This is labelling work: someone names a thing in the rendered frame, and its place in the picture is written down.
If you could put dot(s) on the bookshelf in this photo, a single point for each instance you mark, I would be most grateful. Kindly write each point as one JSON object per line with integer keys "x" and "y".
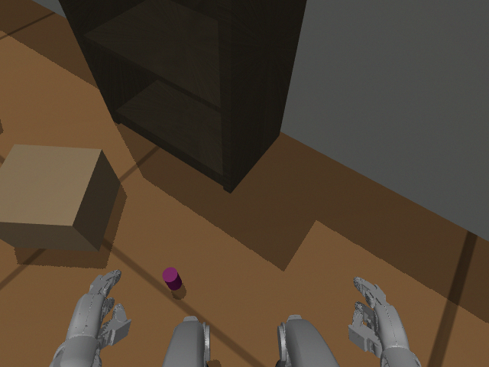
{"x": 205, "y": 80}

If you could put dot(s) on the left robot arm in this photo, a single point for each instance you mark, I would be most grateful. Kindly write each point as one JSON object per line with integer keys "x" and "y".
{"x": 79, "y": 351}

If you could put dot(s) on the right robot arm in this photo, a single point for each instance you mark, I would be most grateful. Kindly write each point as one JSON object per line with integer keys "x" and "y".
{"x": 399, "y": 357}

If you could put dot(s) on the left robot hand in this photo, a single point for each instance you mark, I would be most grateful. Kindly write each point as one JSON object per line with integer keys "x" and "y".
{"x": 92, "y": 307}

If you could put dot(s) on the right robot hand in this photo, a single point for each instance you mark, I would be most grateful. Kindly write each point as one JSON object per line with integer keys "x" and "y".
{"x": 384, "y": 328}

